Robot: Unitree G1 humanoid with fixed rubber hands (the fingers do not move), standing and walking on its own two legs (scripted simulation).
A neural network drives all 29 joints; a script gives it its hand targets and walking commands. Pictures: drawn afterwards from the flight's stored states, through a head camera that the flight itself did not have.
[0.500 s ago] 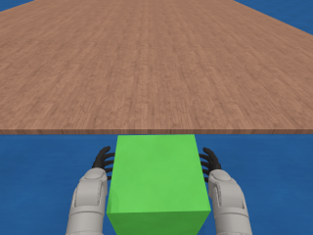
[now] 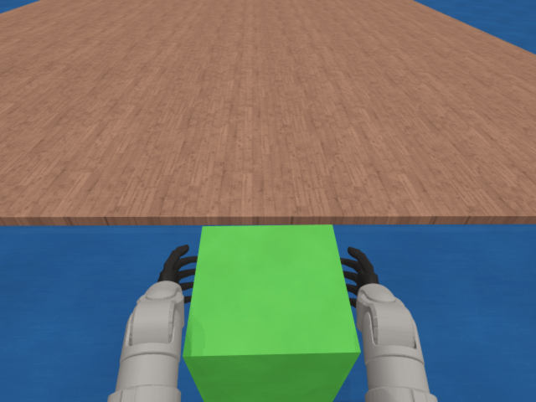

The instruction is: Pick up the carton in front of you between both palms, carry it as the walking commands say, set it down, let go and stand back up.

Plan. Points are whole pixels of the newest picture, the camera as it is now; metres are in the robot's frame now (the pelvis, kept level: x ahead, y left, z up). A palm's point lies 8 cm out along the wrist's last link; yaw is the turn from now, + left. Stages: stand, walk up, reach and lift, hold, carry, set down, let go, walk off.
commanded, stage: hold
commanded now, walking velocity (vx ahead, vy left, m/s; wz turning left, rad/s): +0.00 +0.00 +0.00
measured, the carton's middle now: (268, 319) +0.29 +0.00 -0.02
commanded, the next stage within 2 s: carry in 0.24 s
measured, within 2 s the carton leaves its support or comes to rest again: neither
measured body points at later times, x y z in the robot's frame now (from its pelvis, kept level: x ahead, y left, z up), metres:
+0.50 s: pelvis +0.05 +0.00 -0.02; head +0.01 +0.00 +0.43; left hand +0.35 +0.15 +0.07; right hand +0.35 -0.16 +0.07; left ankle +0.02 +0.13 -0.75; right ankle +0.01 -0.14 -0.74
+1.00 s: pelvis +0.30 -0.02 -0.01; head +0.28 -0.02 +0.44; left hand +0.55 +0.11 +0.07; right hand +0.52 -0.19 +0.08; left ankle +0.16 +0.08 -0.75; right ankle +0.39 -0.14 -0.72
